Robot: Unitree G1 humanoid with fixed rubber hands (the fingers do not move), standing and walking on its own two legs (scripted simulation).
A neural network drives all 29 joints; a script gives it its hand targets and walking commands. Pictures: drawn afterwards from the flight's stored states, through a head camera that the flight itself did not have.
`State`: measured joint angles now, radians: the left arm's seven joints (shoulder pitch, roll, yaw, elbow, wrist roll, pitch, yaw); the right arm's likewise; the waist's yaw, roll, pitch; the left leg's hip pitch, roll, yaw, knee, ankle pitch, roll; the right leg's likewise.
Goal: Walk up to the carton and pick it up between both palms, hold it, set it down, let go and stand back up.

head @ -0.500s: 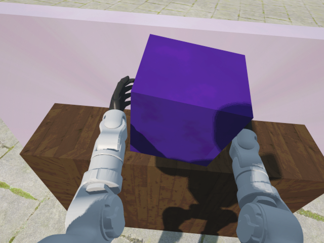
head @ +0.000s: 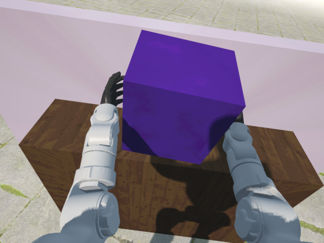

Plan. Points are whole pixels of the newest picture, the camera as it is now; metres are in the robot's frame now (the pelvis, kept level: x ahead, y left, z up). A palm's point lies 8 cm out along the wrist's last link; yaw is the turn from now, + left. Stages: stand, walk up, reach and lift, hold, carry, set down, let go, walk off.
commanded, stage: reach and lift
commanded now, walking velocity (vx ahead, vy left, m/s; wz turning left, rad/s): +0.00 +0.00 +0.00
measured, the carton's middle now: (173, 104) +0.43 -0.01 +0.16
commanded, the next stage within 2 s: hold in 1.74 s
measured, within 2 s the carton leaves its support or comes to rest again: neither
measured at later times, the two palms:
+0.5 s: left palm (115, 80) +0.40 +0.13 +0.23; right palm (250, 104) +0.38 -0.18 +0.21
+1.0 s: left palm (96, 85) +0.38 +0.17 +0.23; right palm (238, 100) +0.38 -0.15 +0.22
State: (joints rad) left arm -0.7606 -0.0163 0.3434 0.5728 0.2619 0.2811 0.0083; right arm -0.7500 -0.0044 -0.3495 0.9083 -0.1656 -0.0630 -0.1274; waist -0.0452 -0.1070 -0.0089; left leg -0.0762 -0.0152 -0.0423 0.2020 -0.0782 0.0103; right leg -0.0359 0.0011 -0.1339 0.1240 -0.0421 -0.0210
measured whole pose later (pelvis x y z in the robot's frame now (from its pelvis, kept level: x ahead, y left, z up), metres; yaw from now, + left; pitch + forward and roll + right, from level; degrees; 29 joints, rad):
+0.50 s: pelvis +0.01 +0.00 +0.00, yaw +0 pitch -6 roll -1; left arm -0.83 0.04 0.19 0.28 0.19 0.71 0.10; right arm -0.80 -0.14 -0.12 0.73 0.16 0.24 -0.14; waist -0.09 -0.10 0.01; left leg -0.06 0.00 -0.04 0.34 -0.17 0.01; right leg 0.00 0.01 -0.13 0.21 -0.11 -0.02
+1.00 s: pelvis -0.01 +0.01 -0.01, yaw -3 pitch +1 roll -2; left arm -0.77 0.18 0.11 0.15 -0.19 0.82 0.26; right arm -0.80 -0.26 0.06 0.50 0.47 0.52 -0.30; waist -0.01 -0.05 -0.09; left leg -0.23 0.01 -0.01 0.38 -0.16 0.01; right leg -0.17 0.02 -0.10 0.22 -0.07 -0.02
